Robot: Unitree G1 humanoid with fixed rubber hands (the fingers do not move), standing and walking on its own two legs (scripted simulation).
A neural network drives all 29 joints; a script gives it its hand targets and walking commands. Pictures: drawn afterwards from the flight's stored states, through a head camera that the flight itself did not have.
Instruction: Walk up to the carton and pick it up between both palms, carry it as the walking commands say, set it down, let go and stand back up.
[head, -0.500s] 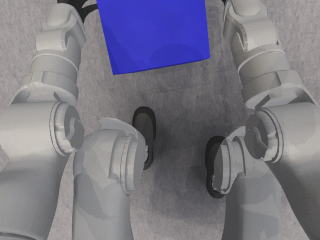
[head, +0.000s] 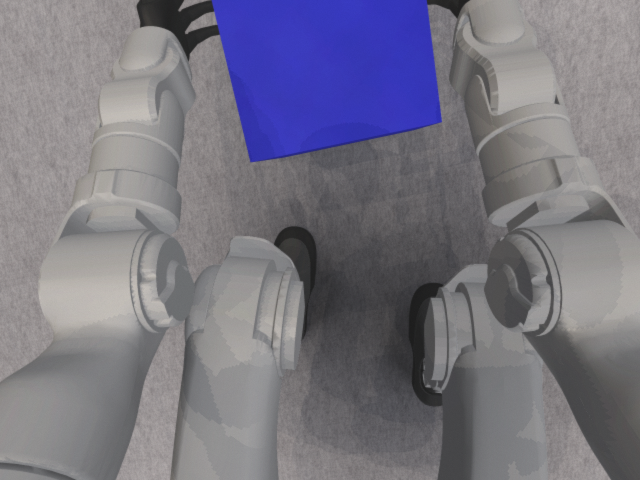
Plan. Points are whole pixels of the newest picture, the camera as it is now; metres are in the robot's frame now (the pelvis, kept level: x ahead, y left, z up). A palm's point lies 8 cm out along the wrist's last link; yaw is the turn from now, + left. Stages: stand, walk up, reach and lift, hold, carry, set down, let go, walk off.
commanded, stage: reach and lift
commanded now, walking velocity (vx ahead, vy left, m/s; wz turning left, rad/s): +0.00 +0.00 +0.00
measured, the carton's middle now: (328, 50) +0.53 +0.11 -0.24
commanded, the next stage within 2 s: none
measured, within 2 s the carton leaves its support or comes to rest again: neither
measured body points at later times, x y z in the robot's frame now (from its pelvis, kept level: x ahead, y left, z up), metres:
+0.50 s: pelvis +0.01 +0.01 +0.03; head +0.35 +0.05 +0.31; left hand +0.51 +0.26 -0.12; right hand +0.58 -0.02 -0.11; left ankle +0.15 +0.14 -0.34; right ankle +0.09 -0.11 -0.34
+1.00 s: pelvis +0.01 +0.01 +0.08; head +0.32 +0.05 +0.40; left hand +0.49 +0.25 -0.03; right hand +0.56 -0.03 -0.02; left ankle +0.15 +0.14 -0.34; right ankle +0.09 -0.12 -0.34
